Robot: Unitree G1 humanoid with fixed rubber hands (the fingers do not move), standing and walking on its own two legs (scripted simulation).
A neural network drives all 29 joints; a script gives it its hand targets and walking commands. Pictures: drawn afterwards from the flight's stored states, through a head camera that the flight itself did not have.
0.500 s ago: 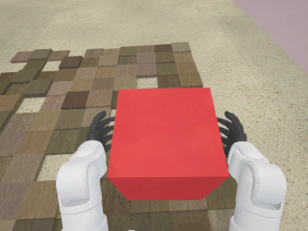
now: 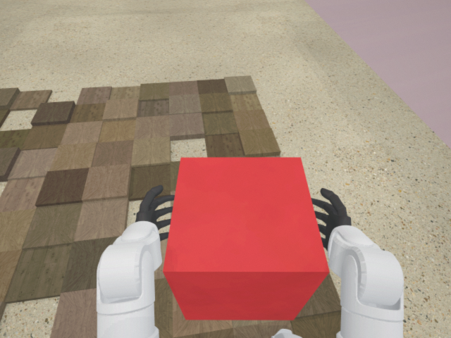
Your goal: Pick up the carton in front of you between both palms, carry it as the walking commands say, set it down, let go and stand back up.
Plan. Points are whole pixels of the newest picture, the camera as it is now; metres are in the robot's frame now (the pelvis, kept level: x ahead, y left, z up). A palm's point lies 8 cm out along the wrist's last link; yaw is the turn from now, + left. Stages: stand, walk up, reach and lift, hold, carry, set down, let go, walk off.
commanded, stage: carry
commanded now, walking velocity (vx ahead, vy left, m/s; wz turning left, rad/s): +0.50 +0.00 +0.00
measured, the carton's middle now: (240, 243) +0.29 +0.00 +0.01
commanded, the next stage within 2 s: none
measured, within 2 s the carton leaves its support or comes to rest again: neither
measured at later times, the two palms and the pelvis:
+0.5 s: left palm (181, 99) +0.60 +0.13 +0.10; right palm (308, 103) +0.61 -0.17 +0.10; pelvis +0.32 -0.03 +0.00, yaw +2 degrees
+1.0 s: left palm (179, 29) +1.03 +0.19 +0.09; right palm (267, 31) +1.02 -0.11 +0.10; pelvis +0.64 +0.04 -0.01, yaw +1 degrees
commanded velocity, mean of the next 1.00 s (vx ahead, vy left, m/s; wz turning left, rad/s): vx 0.50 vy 0.00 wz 0.00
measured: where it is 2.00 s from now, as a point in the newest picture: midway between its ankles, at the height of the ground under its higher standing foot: (219, 154)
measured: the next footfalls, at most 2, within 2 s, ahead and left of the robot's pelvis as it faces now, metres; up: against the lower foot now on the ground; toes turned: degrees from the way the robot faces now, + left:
right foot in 0.12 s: +0.28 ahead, -0.11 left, +0.00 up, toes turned -9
left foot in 0.64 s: +0.60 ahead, +0.10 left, +0.00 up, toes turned +9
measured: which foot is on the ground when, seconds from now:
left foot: down 0.00-0.16, up 0.18-0.62, down 0.64-1.00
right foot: up 0.00-0.10, down 0.12-0.66, up 0.68-1.00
